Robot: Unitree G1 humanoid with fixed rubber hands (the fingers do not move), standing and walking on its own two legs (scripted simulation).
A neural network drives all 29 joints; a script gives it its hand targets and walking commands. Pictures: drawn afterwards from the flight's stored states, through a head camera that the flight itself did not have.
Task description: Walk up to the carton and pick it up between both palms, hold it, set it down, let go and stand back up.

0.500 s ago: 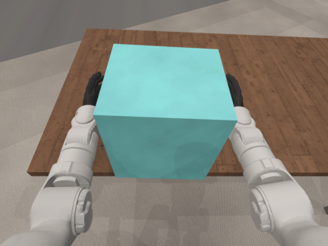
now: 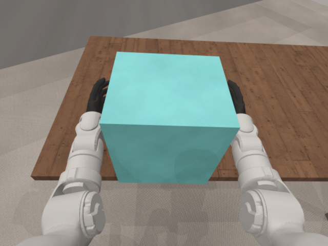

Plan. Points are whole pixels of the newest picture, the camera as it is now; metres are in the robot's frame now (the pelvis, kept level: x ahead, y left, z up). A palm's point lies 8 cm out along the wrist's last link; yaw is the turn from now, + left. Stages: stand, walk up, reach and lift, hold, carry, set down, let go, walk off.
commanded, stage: reach and lift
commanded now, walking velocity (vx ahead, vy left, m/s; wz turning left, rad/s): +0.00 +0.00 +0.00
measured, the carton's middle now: (165, 123) +0.41 +0.03 +0.05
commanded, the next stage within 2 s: none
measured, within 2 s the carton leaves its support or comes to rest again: leaves its support in 0.98 s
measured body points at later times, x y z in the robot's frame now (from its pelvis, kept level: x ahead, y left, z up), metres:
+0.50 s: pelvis +0.01 +0.01 +0.00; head +0.02 +0.04 +0.45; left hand +0.40 +0.21 +0.10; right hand +0.42 -0.14 +0.11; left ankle +0.00 +0.13 -0.75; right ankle -0.01 -0.12 -0.75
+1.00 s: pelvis +0.00 +0.00 +0.00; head +0.00 +0.03 +0.45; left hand +0.39 +0.21 +0.10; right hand +0.41 -0.14 +0.11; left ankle +0.00 +0.13 -0.75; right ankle -0.01 -0.12 -0.75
